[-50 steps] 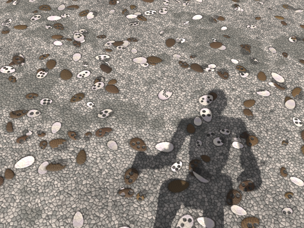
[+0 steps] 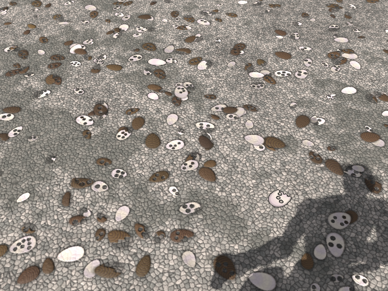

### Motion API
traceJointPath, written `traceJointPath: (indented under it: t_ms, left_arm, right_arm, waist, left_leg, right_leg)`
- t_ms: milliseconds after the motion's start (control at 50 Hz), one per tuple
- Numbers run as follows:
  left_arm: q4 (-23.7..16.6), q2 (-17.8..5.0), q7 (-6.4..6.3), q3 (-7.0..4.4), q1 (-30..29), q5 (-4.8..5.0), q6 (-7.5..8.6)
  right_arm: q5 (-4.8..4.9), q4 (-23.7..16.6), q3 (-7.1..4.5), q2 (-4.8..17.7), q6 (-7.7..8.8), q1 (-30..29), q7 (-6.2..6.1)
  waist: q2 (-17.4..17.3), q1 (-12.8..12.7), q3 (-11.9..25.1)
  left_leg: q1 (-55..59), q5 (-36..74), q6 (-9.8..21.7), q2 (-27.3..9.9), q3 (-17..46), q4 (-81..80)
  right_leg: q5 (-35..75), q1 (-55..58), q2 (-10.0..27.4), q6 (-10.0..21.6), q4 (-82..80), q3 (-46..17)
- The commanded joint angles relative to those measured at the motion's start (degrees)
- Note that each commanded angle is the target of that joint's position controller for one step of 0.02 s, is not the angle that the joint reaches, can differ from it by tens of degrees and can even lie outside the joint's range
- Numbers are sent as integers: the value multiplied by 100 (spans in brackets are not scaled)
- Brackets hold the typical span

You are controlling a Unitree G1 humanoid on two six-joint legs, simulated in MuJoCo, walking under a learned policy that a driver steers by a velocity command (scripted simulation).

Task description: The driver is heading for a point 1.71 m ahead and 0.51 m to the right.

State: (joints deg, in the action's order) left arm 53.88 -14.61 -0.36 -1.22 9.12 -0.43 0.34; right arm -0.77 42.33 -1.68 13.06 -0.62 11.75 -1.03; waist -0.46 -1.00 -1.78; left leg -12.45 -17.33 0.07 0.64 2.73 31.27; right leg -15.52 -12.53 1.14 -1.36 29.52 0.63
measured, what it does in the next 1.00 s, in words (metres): stands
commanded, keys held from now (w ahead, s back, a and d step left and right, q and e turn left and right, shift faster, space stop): no key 1.00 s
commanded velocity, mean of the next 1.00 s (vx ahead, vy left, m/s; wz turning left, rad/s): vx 0.00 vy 0.00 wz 0.01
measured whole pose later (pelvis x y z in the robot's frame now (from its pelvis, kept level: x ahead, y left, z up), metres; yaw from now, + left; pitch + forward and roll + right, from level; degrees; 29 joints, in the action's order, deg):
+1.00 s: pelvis +0.00 +0.00 +0.00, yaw -1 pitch -1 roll +0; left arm 64.7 -11.3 -2.6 -0.9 13.8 -0.1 -0.4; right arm 0.0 61.6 -0.8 11.3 0.1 14.2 -2.1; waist 0.2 -0.5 -2.1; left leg -10.7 -15.3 0.0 0.8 1.9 27.3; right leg -14.2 -11.9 1.3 -1.3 27.4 -0.2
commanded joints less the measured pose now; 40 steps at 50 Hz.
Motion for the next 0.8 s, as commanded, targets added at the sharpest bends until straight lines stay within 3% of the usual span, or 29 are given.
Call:
traceJointPath:
  t_ms: [20,400,800]
  left_arm:
    - [-111,-627,-54,-131,-50,12,15]
    - [651,-553,-181,-146,-20,23,-72]
    - [958,-323,-234,-76,505,29,-51]
  right_arm:
    - [7,-249,-185,653,89,-21,-18]
    - [36,777,-150,620,122,147,-107]
    - [68,1613,-42,460,114,362,-124]
  waist:
    - [-4,-6,352]
    - [-5,-18,72]
    - [36,28,-78]
  left_leg:
    - [75,1782,198,-329,313,-490]
    - [35,1198,126,-204,136,-804]
    - [-64,854,118,-128,31,-943]
  right_leg:
    - [1144,229,183,87,-335,-192]
    - [784,228,125,79,-572,-148]
    - [623,118,63,90,-654,-98]
Keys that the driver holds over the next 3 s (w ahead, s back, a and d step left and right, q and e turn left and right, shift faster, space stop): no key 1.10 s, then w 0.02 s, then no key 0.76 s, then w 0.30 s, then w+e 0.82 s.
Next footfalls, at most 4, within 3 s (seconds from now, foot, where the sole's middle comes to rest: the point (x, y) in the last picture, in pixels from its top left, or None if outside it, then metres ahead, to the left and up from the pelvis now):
2.60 right None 0.41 -0.12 -0.77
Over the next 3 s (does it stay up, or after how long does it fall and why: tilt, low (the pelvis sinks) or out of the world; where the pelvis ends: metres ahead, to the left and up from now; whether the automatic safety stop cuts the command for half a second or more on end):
stays up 0.45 -0.06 0.01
